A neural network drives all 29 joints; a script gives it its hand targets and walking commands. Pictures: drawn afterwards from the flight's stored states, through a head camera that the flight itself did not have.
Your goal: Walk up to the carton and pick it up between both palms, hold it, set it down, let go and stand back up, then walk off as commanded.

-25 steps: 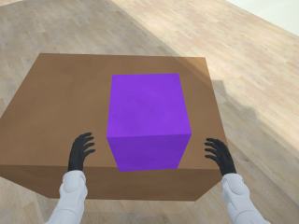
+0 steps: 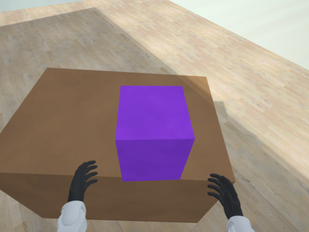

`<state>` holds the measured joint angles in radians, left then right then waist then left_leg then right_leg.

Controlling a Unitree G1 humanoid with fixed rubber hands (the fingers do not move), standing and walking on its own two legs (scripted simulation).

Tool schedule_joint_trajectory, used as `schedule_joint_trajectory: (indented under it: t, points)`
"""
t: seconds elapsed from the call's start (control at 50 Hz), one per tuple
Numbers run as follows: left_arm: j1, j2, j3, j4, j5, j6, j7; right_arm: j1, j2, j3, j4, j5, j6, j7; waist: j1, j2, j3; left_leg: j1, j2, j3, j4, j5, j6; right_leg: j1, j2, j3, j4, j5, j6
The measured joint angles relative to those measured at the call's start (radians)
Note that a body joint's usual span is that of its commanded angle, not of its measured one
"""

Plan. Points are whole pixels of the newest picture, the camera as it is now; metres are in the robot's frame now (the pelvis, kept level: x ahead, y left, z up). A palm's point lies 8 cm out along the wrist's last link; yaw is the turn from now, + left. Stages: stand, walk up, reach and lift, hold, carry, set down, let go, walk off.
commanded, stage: set down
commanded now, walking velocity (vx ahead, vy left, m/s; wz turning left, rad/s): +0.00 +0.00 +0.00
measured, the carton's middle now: (151, 134) +0.42 +0.02 -0.03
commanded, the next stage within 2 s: let go in 1.54 s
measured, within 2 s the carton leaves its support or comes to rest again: neither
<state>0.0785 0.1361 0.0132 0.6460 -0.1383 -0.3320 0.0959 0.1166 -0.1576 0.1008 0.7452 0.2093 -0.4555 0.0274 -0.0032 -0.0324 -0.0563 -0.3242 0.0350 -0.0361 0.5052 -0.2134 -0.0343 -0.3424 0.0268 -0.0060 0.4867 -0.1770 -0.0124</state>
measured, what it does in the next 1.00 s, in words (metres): stands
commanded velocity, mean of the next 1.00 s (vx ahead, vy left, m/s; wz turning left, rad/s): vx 0.00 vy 0.00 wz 0.00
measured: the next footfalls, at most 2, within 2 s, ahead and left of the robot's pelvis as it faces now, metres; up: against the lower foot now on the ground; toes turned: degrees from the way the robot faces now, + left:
none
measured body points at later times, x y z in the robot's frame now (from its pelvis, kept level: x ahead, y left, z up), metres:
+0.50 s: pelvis +0.02 +0.00 +0.00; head +0.02 +0.03 +0.45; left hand +0.23 +0.22 -0.06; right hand +0.21 -0.20 -0.06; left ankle +0.03 +0.15 -0.74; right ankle +0.05 -0.10 -0.74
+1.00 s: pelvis +0.03 +0.01 +0.00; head +0.02 +0.04 +0.45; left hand +0.21 +0.23 -0.08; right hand +0.20 -0.21 -0.07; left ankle +0.03 +0.15 -0.74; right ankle +0.05 -0.10 -0.74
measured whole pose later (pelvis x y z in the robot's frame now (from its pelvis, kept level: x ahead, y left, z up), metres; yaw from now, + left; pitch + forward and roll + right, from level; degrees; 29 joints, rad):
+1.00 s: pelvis +0.03 +0.01 +0.00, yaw +0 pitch -1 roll -1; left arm 0.20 0.18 -0.03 0.52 -0.05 0.02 0.09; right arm 0.20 -0.17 0.05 0.73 0.19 -0.26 0.03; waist 0.00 -0.04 -0.01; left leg -0.23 0.04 -0.04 0.50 -0.27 -0.03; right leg -0.22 0.03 -0.01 0.44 -0.21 -0.01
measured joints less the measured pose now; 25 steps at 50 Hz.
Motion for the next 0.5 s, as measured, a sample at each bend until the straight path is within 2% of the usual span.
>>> schedule_joint_trajectory:
  t: [0.18,0.36,0.5]
  points:
    - [0.011,0.012,-0.039,-0.006,0.000,0.100,0.019,0.015,0.014,-0.001,-0.012,0.000,0.082,0.000,0.000,-0.006,0.022,0.011,0.000,0.000,0.000,0.000,0.000,0.011,0.000,0.000,0.000,0.000,0.000]
    - [0.012,0.025,-0.042,-0.038,0.001,0.142,0.023,0.010,0.004,-0.011,-0.019,0.000,0.100,0.000,0.000,-0.006,0.023,0.017,0.000,0.001,0.000,-0.012,0.000,0.018,0.000,0.000,-0.001,-0.012,0.000]
    - [0.049,0.039,-0.042,-0.070,0.016,0.184,0.005,0.043,-0.008,-0.012,-0.019,0.000,0.107,0.000,0.000,-0.007,0.024,0.047,0.000,0.001,0.000,-0.032,0.000,0.054,0.000,0.000,-0.014,-0.025,0.000]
